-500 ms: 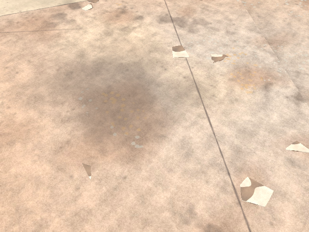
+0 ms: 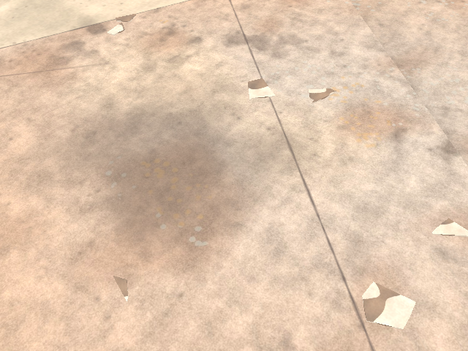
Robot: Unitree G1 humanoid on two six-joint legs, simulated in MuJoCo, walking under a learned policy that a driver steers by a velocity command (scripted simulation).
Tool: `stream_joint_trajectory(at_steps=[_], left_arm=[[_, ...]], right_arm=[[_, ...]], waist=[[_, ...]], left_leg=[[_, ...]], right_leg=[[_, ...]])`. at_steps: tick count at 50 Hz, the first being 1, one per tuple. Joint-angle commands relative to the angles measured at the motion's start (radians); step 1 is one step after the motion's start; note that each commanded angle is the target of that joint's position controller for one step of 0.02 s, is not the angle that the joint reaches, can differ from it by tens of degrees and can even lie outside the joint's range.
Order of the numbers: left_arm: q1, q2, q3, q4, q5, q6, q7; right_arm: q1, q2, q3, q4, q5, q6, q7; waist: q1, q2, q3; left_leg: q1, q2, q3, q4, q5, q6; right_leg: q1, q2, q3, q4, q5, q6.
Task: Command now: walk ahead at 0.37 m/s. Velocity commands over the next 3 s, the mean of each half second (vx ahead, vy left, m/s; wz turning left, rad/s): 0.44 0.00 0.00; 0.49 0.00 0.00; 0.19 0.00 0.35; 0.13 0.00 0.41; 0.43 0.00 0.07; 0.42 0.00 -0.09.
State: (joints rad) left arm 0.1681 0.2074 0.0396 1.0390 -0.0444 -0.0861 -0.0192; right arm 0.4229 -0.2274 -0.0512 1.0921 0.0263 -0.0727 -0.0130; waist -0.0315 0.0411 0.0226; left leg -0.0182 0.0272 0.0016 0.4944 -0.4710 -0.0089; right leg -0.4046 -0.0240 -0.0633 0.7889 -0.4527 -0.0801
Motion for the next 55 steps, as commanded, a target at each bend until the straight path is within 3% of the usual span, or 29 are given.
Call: stream_joint_trajectory(at_steps=[1, 2, 3, 4, 5, 6, 7, 9, 11, 14, 18, 23, 26, 28, 29, 30, 31, 32, 33, 34, 35, 36, 37, 39, 41, 45, 51, 53, 55], left_arm=[[0.146, 0.100, 0.046, 0.026, 0.008, -0.010, -0.010], [0.287, 0.134, 0.071, 0.066, 0.012, -0.001, -0.006], [0.414, 0.212, 0.092, 0.077, 0.022, 0.002, 0.005], [0.438, 0.234, 0.073, 0.072, 0.044, -0.014, -0.003], [0.299, 0.188, 0.051, 0.044, 0.043, -0.030, -0.007], [0.194, 0.143, 0.035, 0.010, 0.032, -0.040, -0.011], [0.126, 0.121, 0.023, -0.010, 0.033, -0.043, -0.016], [0.112, 0.096, 0.012, -0.014, 0.046, -0.040, -0.018], [0.173, 0.090, 0.007, 0.004, 0.046, -0.036, -0.006], [0.238, 0.126, 0.010, 0.015, 0.049, -0.028, 0.016], [0.262, 0.129, 0.010, 0.002, 0.051, -0.016, 0.033], [0.346, 0.127, 0.015, 0.019, 0.040, -0.004, 0.038], [0.358, 0.142, 0.025, 0.024, 0.036, 0.008, 0.039], [0.325, 0.171, 0.035, 0.012, 0.039, 0.012, 0.042], [0.311, 0.187, 0.041, 0.007, 0.042, 0.017, 0.042], [0.285, 0.188, 0.040, -0.001, 0.045, 0.025, 0.040], [0.265, 0.170, 0.029, -0.023, 0.051, 0.024, 0.036], [0.397, 0.020, -0.012, -0.036, 0.049, 0.004, 0.020], [0.366, 0.055, -0.007, -0.020, 0.023, -0.030, 0.012], [0.248, 0.137, 0.017, -0.065, -0.007, -0.046, 0.011], [0.175, 0.153, 0.020, -0.088, -0.012, -0.053, 0.018], [0.146, 0.150, 0.029, -0.089, 0.001, -0.047, 0.029], [0.172, 0.132, 0.036, -0.084, 0.013, -0.031, 0.035], [0.213, 0.081, 0.033, -0.078, 0.018, -0.004, 0.039], [0.160, 0.087, 0.036, -0.105, 0.025, 0.008, 0.043], [-0.009, 0.096, 0.039, -0.163, 0.037, 0.003, 0.038], [-0.212, 0.077, 0.021, -0.219, 0.032, -0.011, 0.009], [-0.212, 0.096, 0.026, -0.233, 0.038, -0.022, -0.001], [-0.108, 0.144, 0.044, -0.208, 0.046, -0.033, -0.001]], right_arm=[[-0.105, -0.172, -0.027, -0.082, -0.007, 0.003, 0.002], [-0.110, -0.160, -0.021, -0.082, -0.011, 0.001, 0.000], [-0.146, -0.110, -0.005, -0.115, -0.024, -0.003, -0.002], [-0.103, -0.009, 0.016, -0.150, -0.002, -0.021, -0.005], [-0.116, -0.039, 0.006, -0.156, 0.034, -0.036, -0.001], [-0.161, -0.075, 0.000, -0.170, 0.038, -0.047, 0.004], [-0.162, -0.086, -0.008, -0.162, 0.028, -0.049, 0.000], [-0.125, -0.101, -0.027, -0.145, 0.007, -0.035, -0.003], [-0.135, -0.088, -0.033, -0.142, 0.006, -0.018, 0.001], [-0.255, -0.070, -0.035, -0.185, -0.006, -0.006, 0.003], [-0.410, -0.058, -0.027, -0.240, -0.005, -0.010, 0.014], [-0.564, -0.046, -0.010, -0.289, 0.000, -0.025, 0.041], [-0.615, -0.049, -0.003, -0.322, 0.006, -0.038, 0.063], [-0.555, -0.087, -0.017, -0.318, 0.006, -0.043, 0.068], [-0.472, -0.121, -0.033, -0.299, 0.005, -0.042, 0.064], [-0.303, -0.165, -0.056, -0.251, 0.006, -0.040, 0.056], [-0.110, -0.213, -0.075, -0.203, -0.005, -0.034, 0.045], [0.027, -0.300, -0.094, -0.170, -0.031, -0.032, 0.042], [0.020, -0.217, -0.067, -0.158, -0.030, -0.030, 0.043], [-0.094, -0.168, -0.050, -0.168, -0.016, -0.034, 0.044], [-0.201, -0.126, -0.035, -0.193, -0.015, -0.038, 0.045], [-0.259, -0.091, -0.024, -0.197, -0.022, -0.045, 0.052], [-0.281, -0.068, -0.016, -0.192, -0.032, -0.051, 0.056], [-0.261, -0.073, -0.015, -0.170, -0.032, -0.052, 0.058], [-0.226, -0.112, -0.022, -0.152, -0.033, -0.053, 0.044], [-0.152, -0.146, -0.027, -0.136, -0.028, -0.043, 0.015], [-0.043, -0.156, -0.028, -0.098, -0.013, -0.023, 0.005], [-0.030, -0.162, -0.031, -0.087, -0.012, -0.005, -0.001], [-0.075, -0.178, -0.037, -0.100, -0.008, 0.007, -0.007]], waist=[[0.133, 0.059, 0.039], [0.205, 0.016, -0.018], [0.256, -0.201, -0.062], [0.193, -0.377, -0.148], [0.127, -0.246, -0.053], [0.104, -0.160, 0.044], [0.072, -0.094, 0.074], [0.034, -0.110, 0.060], [0.034, -0.112, 0.061], [0.053, -0.088, 0.074], [0.081, -0.096, 0.092], [0.119, -0.093, 0.131], [0.109, -0.107, 0.132], [0.054, -0.143, 0.067], [0.006, -0.173, 0.000], [-0.080, -0.181, -0.099], [-0.157, -0.154, -0.227], [-0.092, 0.108, -0.416], [-0.107, 0.124, -0.462], [-0.083, 0.108, -0.263], [-0.046, 0.024, -0.153], [-0.008, -0.028, -0.083], [0.033, -0.009, -0.058], [0.061, 0.023, -0.037], [0.065, 0.024, 0.001], [0.024, 0.009, 0.030], [-0.042, 0.004, 0.067], [-0.024, 0.027, 0.045], [0.043, 0.051, -0.022]], left_leg=[[-0.330, 0.142, -0.102, -0.125, 0.407, 0.140], [-0.389, 0.085, -0.019, 0.055, 0.519, 0.101], [-0.500, 0.004, 0.058, 0.428, 0.416, 0.031], [-0.628, -0.115, -0.050, 0.735, -0.093, 0.018], [-0.716, -0.049, -0.146, 0.864, -0.050, 0.049], [-0.756, 0.011, -0.127, 0.859, 0.055, 0.085], [-0.717, 0.062, -0.105, 0.806, 0.156, 0.099], [-0.613, 0.111, -0.083, 0.694, 0.257, 0.099], [-0.603, 0.115, -0.049, 0.625, 0.292, 0.081], [-0.713, 0.116, -0.027, 0.506, 0.378, 0.042], [-0.737, 0.097, -0.009, 0.283, 0.517, 0.018], [-0.733, 0.056, 0.029, 0.098, 0.561, 0.037], [-0.720, 0.036, 0.038, 0.032, 0.500, 0.070], [-0.586, -0.011, 0.065, 0.017, 0.439, 0.102], [-0.469, -0.048, 0.085, 0.026, 0.405, 0.123], [-0.252, -0.078, 0.102, 0.005, 0.425, 0.153], [0.087, 0.038, -0.028, 0.050, 0.426, 0.206], [0.494, 0.331, -0.546, -0.006, 0.238, 0.391], [0.496, 0.376, -0.790, -0.185, 0.164, 0.397], [0.336, 0.333, -0.615, -0.212, 0.163, 0.329], [0.144, 0.296, -0.456, -0.245, 0.245, 0.291], [-0.012, 0.255, -0.345, -0.277, 0.335, 0.266], [-0.114, 0.213, -0.260, -0.307, 0.374, 0.244], [-0.210, 0.183, -0.191, -0.352, 0.398, 0.250], [-0.246, 0.180, -0.149, -0.387, 0.428, 0.264], [-0.180, 0.164, -0.101, -0.402, 0.461, 0.242], [-0.078, 0.162, -0.049, -0.331, 0.553, 0.205], [-0.019, 0.181, -0.075, -0.237, 0.690, 0.182], [0.009, 0.172, -0.100, -0.114, 0.802, 0.143]], right_leg=[[0.362, 0.087, -0.095, -0.139, 0.290, 0.013], [0.509, 0.083, -0.073, -0.154, 0.272, -0.001], [0.581, -0.118, 0.261, -0.324, 0.106, -0.076], [0.626, -0.355, 0.838, -0.614, -0.025, -0.214], [0.531, -0.380, 0.870, -0.650, -0.175, -0.206], [0.430, -0.358, 0.713, -0.635, -0.144, -0.172], [0.355, -0.306, 0.561, -0.635, -0.015, -0.136], [0.287, -0.216, 0.355, -0.653, 0.163, -0.088], [0.299, -0.179, 0.260, -0.666, 0.315, -0.086], [0.354, -0.184, 0.213, -0.681, 0.471, -0.097], [0.365, -0.170, 0.157, -0.706, 0.495, -0.090], [0.460, -0.188, 0.111, -0.697, 0.540, -0.094], [0.550, -0.224, 0.098, -0.636, 0.660, -0.093], [0.582, -0.234, 0.087, -0.539, 0.953, -0.075], [0.595, -0.230, 0.081, -0.439, 1.140, -0.064], [0.552, -0.194, 0.051, -0.248, 1.232, -0.040], [0.323, -0.161, 0.047, 0.016, 1.028, -0.014], [-0.100, 0.038, 0.052, 0.454, 0.347, 0.056], [-0.223, 0.087, 0.221, 0.611, -0.091, 0.037], [-0.317, 0.018, 0.207, 0.649, -0.048, 0.018], [-0.293, -0.044, 0.172, 0.598, 0.054, 0.010], [-0.246, -0.081, 0.148, 0.531, 0.115, 0.014], [-0.172, -0.115, 0.152, 0.474, 0.155, 0.014], [-0.113, -0.133, 0.139, 0.409, 0.170, 0.024], [-0.162, -0.148, 0.126, 0.329, 0.221, 0.047], [-0.268, -0.145, 0.110, 0.064, 0.445, 0.079], [-0.207, -0.067, 0.059, -0.224, 0.548, 0.075], [-0.166, -0.041, 0.074, -0.276, 0.505, 0.058], [-0.025, -0.008, 0.072, -0.336, 0.508, 0.032]])
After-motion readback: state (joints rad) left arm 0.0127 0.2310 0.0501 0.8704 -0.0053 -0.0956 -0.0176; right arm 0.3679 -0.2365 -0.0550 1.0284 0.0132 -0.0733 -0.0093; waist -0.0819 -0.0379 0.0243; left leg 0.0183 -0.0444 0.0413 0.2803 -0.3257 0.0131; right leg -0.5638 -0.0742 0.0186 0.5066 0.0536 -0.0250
